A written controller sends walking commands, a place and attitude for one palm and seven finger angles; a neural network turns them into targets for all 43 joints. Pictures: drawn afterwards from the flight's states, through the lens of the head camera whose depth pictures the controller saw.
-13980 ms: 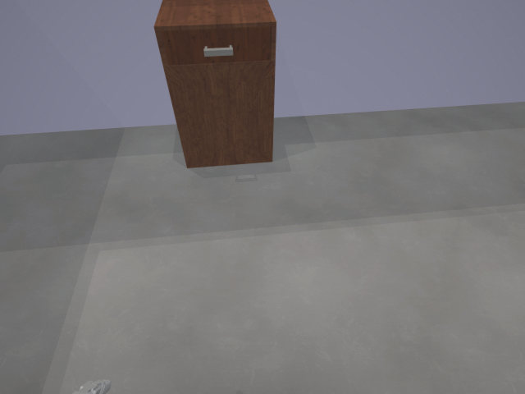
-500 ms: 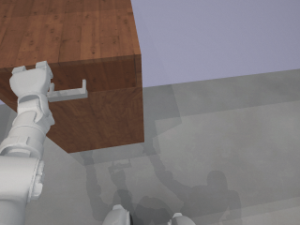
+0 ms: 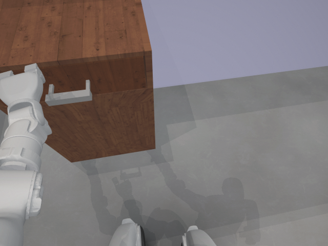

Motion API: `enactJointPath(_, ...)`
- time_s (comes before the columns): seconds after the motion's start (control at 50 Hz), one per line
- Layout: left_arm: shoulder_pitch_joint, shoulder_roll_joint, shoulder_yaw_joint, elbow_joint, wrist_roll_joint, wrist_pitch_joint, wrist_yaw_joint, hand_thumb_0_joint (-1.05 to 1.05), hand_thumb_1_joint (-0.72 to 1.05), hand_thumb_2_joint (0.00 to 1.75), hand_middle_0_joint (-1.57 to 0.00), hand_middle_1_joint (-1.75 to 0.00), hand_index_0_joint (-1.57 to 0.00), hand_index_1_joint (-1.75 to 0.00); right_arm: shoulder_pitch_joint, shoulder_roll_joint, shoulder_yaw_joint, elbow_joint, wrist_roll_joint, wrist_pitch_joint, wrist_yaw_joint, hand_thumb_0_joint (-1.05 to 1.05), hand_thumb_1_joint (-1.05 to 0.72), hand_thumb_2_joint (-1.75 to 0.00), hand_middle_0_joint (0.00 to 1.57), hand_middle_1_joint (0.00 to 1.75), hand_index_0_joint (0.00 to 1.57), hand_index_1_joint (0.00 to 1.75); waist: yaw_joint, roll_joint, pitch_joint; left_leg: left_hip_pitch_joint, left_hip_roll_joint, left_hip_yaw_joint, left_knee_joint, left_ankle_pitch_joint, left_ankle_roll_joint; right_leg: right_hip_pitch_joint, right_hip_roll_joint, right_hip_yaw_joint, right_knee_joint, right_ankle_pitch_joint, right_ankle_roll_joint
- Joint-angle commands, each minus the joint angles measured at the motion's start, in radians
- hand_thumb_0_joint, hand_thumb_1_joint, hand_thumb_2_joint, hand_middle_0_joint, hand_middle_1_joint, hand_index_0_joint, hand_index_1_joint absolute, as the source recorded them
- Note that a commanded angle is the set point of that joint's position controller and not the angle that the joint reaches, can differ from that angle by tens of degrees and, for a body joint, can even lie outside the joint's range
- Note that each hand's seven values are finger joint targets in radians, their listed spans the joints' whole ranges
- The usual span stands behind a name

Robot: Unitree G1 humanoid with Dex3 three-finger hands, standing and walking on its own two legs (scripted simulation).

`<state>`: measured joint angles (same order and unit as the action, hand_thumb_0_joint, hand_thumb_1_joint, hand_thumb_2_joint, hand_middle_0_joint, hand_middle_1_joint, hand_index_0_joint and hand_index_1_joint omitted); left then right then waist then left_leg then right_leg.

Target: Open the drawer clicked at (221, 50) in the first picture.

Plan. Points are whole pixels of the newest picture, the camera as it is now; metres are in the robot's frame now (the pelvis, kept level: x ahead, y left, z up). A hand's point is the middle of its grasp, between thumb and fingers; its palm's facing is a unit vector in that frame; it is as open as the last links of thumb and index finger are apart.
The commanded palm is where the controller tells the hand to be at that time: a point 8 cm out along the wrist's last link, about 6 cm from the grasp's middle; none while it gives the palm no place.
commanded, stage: move the hooked fingers above the handle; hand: left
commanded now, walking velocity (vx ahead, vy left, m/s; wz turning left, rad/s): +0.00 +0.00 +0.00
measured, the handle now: (69, 91) +0.55 +0.25 -0.03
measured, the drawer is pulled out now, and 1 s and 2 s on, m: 0.00 0.00 0.00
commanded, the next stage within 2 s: lower the fingers behind the handle in 0.78 s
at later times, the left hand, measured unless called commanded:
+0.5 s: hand (37, 99) +0.49 +0.30 +0.02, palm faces +0.01 +0.03 -1.00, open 13.8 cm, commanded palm +0.49 +0.25 +0.08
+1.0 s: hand (42, 104) +0.48 +0.30 +0.00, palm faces -0.03 +0.03 -1.00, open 13.8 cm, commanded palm +0.49 +0.26 +0.07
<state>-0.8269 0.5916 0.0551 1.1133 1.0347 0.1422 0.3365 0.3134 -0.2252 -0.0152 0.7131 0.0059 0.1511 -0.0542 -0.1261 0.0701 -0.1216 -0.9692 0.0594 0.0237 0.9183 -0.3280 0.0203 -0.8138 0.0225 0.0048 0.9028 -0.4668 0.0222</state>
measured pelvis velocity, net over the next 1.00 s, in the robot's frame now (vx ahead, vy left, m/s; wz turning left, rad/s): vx -0.02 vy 0.01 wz -0.01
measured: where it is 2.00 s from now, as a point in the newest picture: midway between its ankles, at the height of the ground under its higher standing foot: outside the picture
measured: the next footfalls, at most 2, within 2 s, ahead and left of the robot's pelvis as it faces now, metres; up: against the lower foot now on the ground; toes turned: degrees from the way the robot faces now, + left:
none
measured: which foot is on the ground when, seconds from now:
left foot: down 0.00-1.00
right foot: down 0.00-1.00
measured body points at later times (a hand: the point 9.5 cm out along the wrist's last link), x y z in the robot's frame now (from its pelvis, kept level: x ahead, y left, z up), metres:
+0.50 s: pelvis -0.01 +0.01 -0.01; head +0.12 +0.01 +0.42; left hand +0.48 +0.29 +0.07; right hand +0.01 -0.25 -0.14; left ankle +0.05 +0.11 -0.68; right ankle -0.03 -0.14 -0.68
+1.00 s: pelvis -0.02 +0.01 -0.02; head +0.12 +0.01 +0.41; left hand +0.48 +0.29 +0.06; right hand -0.01 -0.26 -0.14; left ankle +0.05 +0.11 -0.68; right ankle -0.03 -0.14 -0.68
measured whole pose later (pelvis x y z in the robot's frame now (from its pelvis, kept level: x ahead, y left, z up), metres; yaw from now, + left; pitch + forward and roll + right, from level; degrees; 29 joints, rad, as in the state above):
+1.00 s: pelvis -0.02 +0.01 -0.02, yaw +0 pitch +24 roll -3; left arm -0.89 0.60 0.06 1.14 1.07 0.12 0.39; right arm 0.31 -0.24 0.00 0.69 0.00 0.13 -0.05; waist -0.15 0.07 -0.11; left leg -1.08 0.06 0.01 1.00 -0.33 0.03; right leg -0.92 0.03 0.00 0.98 -0.47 0.03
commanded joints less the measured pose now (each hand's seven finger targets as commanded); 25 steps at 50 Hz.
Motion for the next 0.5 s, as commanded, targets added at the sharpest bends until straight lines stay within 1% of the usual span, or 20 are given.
enactJointPath(0.0,-0.588,-0.041,-0.273,-0.281,-0.043,-0.107,-0.157,0.0,-0.5,0.3,-0.3,-1.2,-0.3,-1.2,0.193,-0.184,-0.093,-0.021,0.005,-0.068,-0.041,0.0,-0.9,-0.9,0.2,0.3,0.2,0.3,-0.146,-0.005,-0.435,0.623,-0.045,-0.021,-0.071,0.232,0.045,0.017,0.052,-0.036,-0.229,0.297,-0.016)
enactJointPath(0.04,-0.531,-0.087,-0.303,-0.23,-0.041,-0.155,-0.203,0.0,-0.5,0.3,-0.3,-1.2,-0.3,-1.2,0.195,-0.192,-0.087,0.011,-0.003,-0.084,-0.039,0.0,-0.9,-0.9,0.2,0.3,0.2,0.3,-0.141,0.031,-0.298,0.618,-0.037,-0.05,-0.078,0.191,0.038,-0.107,0.055,-0.055,-0.214,0.223,-0.027)
enactJointPath(0.06,-0.528,-0.118,-0.324,-0.246,-0.044,-0.185,-0.22,0.0,-0.5,0.3,-0.3,-1.2,-0.3,-1.2,0.195,-0.188,-0.083,0.009,-0.007,-0.089,-0.036,0.0,-0.9,-0.9,0.2,0.3,0.2,0.3,-0.139,0.045,-0.278,0.617,-0.04,-0.064,-0.08,0.182,0.034,-0.137,0.054,-0.062,-0.201,0.203,-0.032)
enactJointPath(0.1,-0.516,-0.118,-0.299,-0.263,-0.051,-0.255,-0.238,0.0,-0.5,0.3,-0.3,-1.2,-0.3,-1.2,0.194,-0.185,-0.087,0.008,-0.017,-0.091,-0.029,0.0,-0.9,-0.9,0.2,0.3,0.2,0.3,-0.122,0.077,-0.242,0.608,-0.042,-0.073,-0.07,0.204,0.027,-0.177,0.053,-0.072,-0.17,0.202,-0.049)
enactJointPath(0.12,-0.529,-0.059,-0.24,-0.291,-0.043,-0.301,-0.231,0.0,-0.5,0.3,-0.3,-1.2,-0.3,-1.2,0.194,-0.184,-0.088,0.001,-0.021,-0.09,-0.028,0.0,-0.9,-0.9,0.2,0.3,0.2,0.3,-0.113,0.08,-0.263,0.598,-0.036,-0.08,-0.053,0.215,0.024,-0.194,0.05,-0.07,-0.145,0.201,-0.051)
enactJointPath(0.14,-0.501,-0.019,-0.194,-0.281,-0.031,-0.323,-0.214,0.0,-0.5,0.3,-0.3,-1.2,-0.3,-1.2,0.193,-0.183,-0.091,-0.005,-0.026,-0.085,-0.024,0.0,-0.9,-0.9,0.2,0.3,0.2,0.3,-0.086,0.101,-0.279,0.585,-0.036,-0.086,-0.04,0.229,0.017,-0.205,0.053,-0.073,-0.118,0.198,-0.061)
enactJointPath(0.16,-0.505,0.049,-0.121,-0.293,-0.017,-0.341,-0.182,0.0,-0.5,0.3,-0.3,-1.2,-0.3,-1.2,0.198,-0.182,-0.09,-0.014,-0.031,-0.081,-0.019,0.0,-0.9,-0.9,0.2,0.3,0.2,0.3,-0.065,0.109,-0.335,0.574,-0.035,-0.086,-0.026,0.258,0.015,-0.197,0.054,-0.075,-0.095,0.21,-0.064)
enactJointPath(0.18,-0.468,0.162,-0.013,-0.267,0.004,-0.344,-0.137,0.0,-0.5,0.3,-0.3,-1.2,-0.3,-1.2,0.196,-0.183,-0.088,-0.026,-0.03,-0.074,-0.013,0.0,-0.9,-0.9,0.2,0.3,0.2,0.3,-0.025,0.135,-0.359,0.544,-0.035,-0.083,-0.015,0.276,0.011,-0.19,0.056,-0.076,-0.076,0.213,-0.071)
enactJointPath(0.2,-0.46,0.307,0.112,-0.282,0.027,-0.34,-0.083,0.0,-0.5,0.3,-0.3,-1.2,-0.3,-1.2,0.198,-0.193,-0.084,-0.034,-0.034,-0.066,-0.011,0.0,-0.9,-0.9,0.2,0.3,0.2,0.3,0.021,0.135,-0.417,0.515,-0.037,-0.083,-0.003,0.323,0.01,-0.159,0.06,-0.075,-0.048,0.231,-0.076)
enactJointPath(0.22,-0.42,0.339,0.148,-0.258,0.045,-0.314,-0.023,0.0,-0.5,0.3,-0.3,-1.2,-0.3,-1.2,0.179,-0.187,-0.074,-0.064,-0.042,-0.058,-0.006,0.0,-0.9,-0.9,0.2,0.3,0.2,0.3,0.04,0.157,-0.45,0.476,-0.045,-0.072,0.013,0.348,0.013,-0.144,0.062,-0.076,-0.028,0.24,-0.074)
enactJointPath(0.24,-0.41,0.376,0.182,-0.256,0.055,-0.279,0.031,0.0,-0.5,0.3,-0.3,-1.2,-0.3,-1.2,0.164,-0.187,-0.07,-0.079,-0.044,-0.047,-0.002,0.0,-0.9,-0.9,0.2,0.3,0.2,0.3,0.049,0.122,-0.464,0.432,-0.047,-0.065,0.024,0.359,0.014,-0.113,0.059,-0.081,-0.016,0.251,-0.071)
enactJointPath(0.26,-0.394,0.371,0.167,-0.277,0.064,-0.238,0.08,0.0,-0.5,0.3,-0.3,-1.2,-0.3,-1.2,0.138,-0.183,-0.068,-0.103,-0.042,-0.039,0.0,0.0,-0.9,-0.9,0.2,0.3,0.2,0.3,0.063,0.107,-0.49,0.403,-0.055,-0.048,0.031,0.36,0.015,-0.071,0.061,-0.078,-0.016,0.269,-0.067)
enactJointPath(0.28,-0.423,0.369,0.146,-0.293,0.094,-0.194,0.13,0.0,-0.5,0.3,-0.3,-1.2,-0.3,-1.2,0.122,-0.186,-0.069,-0.11,-0.039,-0.034,-0.001,0.0,-0.9,-0.9,0.2,0.3,0.2,0.3,0.053,0.081,-0.503,0.392,-0.054,-0.038,0.033,0.35,0.015,-0.051,0.06,-0.076,-0.02,0.276,-0.064)
enactJointPath(0.3,-0.437,0.371,0.144,-0.299,0.107,-0.155,0.168,0.0,-0.5,0.3,-0.3,-1.2,-0.3,-1.2,0.113,-0.187,-0.068,-0.115,-0.04,-0.032,0.0,0.0,-0.9,-0.9,0.2,0.3,0.2,0.3,0.056,0.067,-0.531,0.396,-0.056,-0.038,0.027,0.35,0.014,-0.029,0.06,-0.08,-0.019,0.276,-0.063)
enactJointPath(0.34,-0.493,0.374,0.123,-0.306,0.118,-0.065,0.219,0.0,-0.5,0.3,-0.3,-1.2,-0.3,-1.2,0.116,-0.198,-0.069,-0.111,-0.034,-0.026,0.004,0.0,-0.9,-0.9,0.2,0.3,0.2,0.3,0.043,0.105,-0.611,0.472,-0.05,-0.035,0.013,0.35,0.01,-0.015,0.065,-0.082,-0.036,0.279,-0.056)
enactJointPath(0.38,-0.539,0.397,0.116,-0.279,0.083,0.001,0.202,0.0,-0.5,0.3,-0.3,-1.2,-0.3,-1.2,0.125,-0.205,-0.068,-0.099,-0.022,-0.019,-0.001,0.0,-0.9,-0.9,0.2,0.3,0.2,0.3,0.021,0.067,-0.653,0.501,-0.049,-0.028,-0.009,0.307,0.014,0.046,0.064,-0.073,-0.074,0.271,-0.042)
enactJointPath(0.42,-0.599,0.398,0.103,-0.251,0.037,0.03,0.13,0.0,-0.5,0.3,-0.3,-1.2,-0.3,-1.2,0.154,-0.212,-0.072,-0.073,-0.015,-0.019,-0.01,0.0,-0.9,-0.9,0.2,0.3,0.2,0.3,-0.018,0.048,-0.691,0.556,-0.044,-0.033,-0.028,0.289,0.021,0.072,0.062,-0.064,-0.108,0.279,-0.027)
enactJointPath(0.44,-0.61,0.346,0.055,-0.236,0.017,0.033,0.08,0.0,-0.5,0.3,-0.3,-1.2,-0.3,-1.2,0.171,-0.209,-0.076,-0.066,-0.008,-0.024,-0.015,0.0,-0.9,-0.9,0.2,0.3,0.2,0.3,-0.044,0.025,-0.682,0.574,-0.042,-0.035,-0.036,0.273,0.025,0.076,0.064,-0.06,-0.132,0.278,-0.023)
enactJointPath(0.46,-0.628,0.27,-0.015,-0.229,0.004,0.025,0.026,0.0,-0.5,0.3,-0.3,-1.2,-0.3,-1.2,0.185,-0.206,-0.081,-0.056,-0.004,-0.032,-0.021,0.0,-0.9,-0.9,0.2,0.3,0.2,0.3,-0.071,0.029,-0.65,0.602,-0.039,-0.039,-0.049,0.257,0.026,0.055,0.063,-0.059,-0.156,0.265,-0.022)
enactJointPath(0.48,-0.638,0.148,-0.113,-0.232,-0.013,0.01,-0.033,0.0,-0.5,0.3,-0.3,-1.2,-0.3,-1.2,0.194,-0.198,-0.088,-0.041,-0.001,-0.044,-0.024,0.0,-0.9,-0.9,0.2,0.3,0.2,0.3,-0.102,0.02,-0.593,0.627,-0.036,-0.038,-0.055,0.237,0.03,0.021,0.064,-0.057,-0.183,0.254,-0.02)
